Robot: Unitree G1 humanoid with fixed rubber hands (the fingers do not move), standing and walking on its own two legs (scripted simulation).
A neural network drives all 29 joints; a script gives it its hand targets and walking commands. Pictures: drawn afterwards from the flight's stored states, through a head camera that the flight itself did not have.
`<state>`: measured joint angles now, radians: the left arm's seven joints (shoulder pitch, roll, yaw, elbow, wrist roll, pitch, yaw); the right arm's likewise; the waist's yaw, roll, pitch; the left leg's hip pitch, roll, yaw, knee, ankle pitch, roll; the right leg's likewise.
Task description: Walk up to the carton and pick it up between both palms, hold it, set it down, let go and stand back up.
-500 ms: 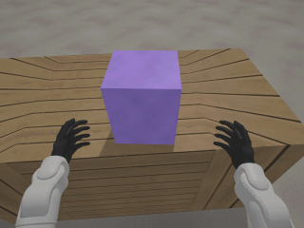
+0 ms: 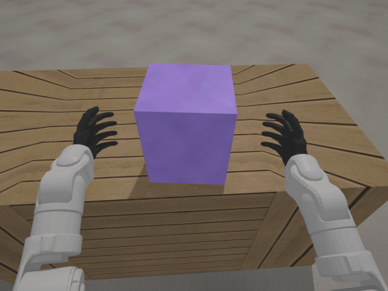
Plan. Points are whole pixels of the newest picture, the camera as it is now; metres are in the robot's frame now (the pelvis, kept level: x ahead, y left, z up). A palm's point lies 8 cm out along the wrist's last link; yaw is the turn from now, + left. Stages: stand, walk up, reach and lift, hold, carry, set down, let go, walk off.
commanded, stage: reach and lift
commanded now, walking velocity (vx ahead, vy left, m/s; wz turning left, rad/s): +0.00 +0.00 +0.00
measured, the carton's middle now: (188, 126) +0.53 +0.04 +0.05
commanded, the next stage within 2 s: none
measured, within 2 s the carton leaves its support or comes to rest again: neither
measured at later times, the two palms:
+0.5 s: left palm (91, 107) +0.43 +0.23 +0.18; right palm (281, 110) +0.43 -0.15 +0.18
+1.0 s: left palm (92, 85) +0.47 +0.23 +0.21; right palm (272, 86) +0.47 -0.13 +0.21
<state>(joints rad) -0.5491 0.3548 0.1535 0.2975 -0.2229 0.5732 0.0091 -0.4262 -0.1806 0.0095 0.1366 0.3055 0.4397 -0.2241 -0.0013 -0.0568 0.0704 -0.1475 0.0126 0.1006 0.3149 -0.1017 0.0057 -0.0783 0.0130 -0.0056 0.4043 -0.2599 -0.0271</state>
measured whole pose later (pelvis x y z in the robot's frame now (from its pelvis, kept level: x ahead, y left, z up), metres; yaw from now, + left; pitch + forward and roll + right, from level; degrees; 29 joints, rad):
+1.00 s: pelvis +0.01 -0.01 +0.00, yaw -1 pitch +9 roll +0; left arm -1.29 0.44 0.03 1.34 -0.34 0.24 0.02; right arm -1.18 -0.19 0.01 1.06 0.32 0.31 -0.22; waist 0.00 -0.06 -0.13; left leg -0.41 0.05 0.10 0.38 -0.12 -0.01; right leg -0.31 0.05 -0.01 0.40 -0.24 -0.04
